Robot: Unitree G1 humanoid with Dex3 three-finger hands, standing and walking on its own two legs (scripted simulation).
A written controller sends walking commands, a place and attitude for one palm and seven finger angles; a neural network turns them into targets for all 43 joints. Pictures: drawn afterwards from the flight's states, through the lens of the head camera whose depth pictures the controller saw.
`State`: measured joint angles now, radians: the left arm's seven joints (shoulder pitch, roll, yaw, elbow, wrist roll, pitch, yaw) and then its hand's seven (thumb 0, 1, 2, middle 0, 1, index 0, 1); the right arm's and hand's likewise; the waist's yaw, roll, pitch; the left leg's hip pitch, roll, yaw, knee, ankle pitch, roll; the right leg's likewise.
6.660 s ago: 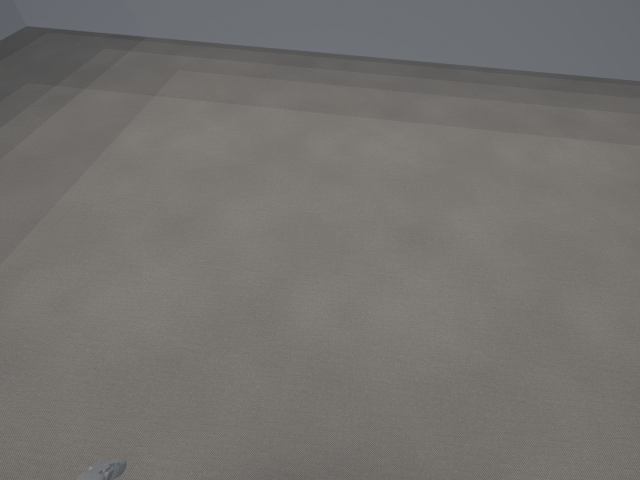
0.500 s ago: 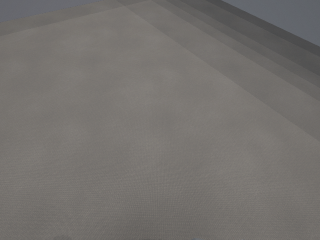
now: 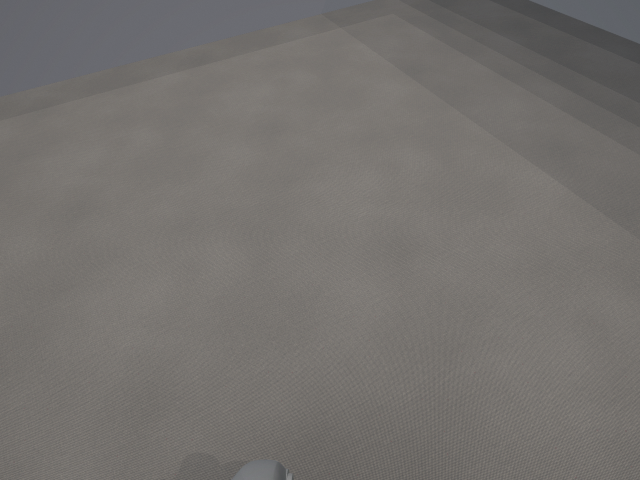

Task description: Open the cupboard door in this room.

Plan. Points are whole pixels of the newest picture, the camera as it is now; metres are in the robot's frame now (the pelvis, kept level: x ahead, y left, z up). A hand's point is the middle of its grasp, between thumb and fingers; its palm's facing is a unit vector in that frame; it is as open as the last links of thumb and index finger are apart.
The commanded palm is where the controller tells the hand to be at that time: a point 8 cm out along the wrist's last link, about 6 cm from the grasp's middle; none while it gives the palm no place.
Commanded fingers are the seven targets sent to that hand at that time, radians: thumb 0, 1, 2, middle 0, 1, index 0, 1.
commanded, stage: turn or walk to find it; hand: left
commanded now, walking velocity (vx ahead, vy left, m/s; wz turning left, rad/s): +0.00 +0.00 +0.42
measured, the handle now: out of the picture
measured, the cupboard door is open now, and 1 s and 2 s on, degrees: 0 0 0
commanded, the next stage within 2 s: none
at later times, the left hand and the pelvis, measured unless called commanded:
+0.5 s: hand out of the picture +0.01 +0.26 -0.16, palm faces +0.22 -0.94 -0.26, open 7.4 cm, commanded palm none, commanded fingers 0.00 0.90 0.90 -0.20 -0.30 -0.20 -0.30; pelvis -0.03 +0.03 +0.00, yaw +11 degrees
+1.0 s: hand out of the picture -0.10 +0.21 -0.17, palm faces +0.44 -0.87 -0.23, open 7.4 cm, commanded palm none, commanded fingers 0.00 0.90 0.90 -0.20 -0.30 -0.20 -0.30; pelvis -0.06 +0.01 -0.01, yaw +26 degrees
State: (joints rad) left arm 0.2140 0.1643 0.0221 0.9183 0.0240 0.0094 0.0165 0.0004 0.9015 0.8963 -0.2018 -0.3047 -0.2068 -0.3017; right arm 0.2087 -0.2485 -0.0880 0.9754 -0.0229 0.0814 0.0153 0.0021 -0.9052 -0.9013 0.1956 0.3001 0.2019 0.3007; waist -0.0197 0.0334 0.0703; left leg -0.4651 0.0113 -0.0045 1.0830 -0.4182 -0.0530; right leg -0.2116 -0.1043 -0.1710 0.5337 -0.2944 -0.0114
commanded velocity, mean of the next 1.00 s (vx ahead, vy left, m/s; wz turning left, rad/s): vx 0.00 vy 0.00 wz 0.42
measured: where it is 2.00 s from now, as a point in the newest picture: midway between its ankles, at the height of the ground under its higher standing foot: outside the picture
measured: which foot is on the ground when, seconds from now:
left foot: up 0.00-0.16, down 0.18-0.62, up 0.64-1.00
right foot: down 0.00-0.18, up 0.20-0.60, down 0.62-1.00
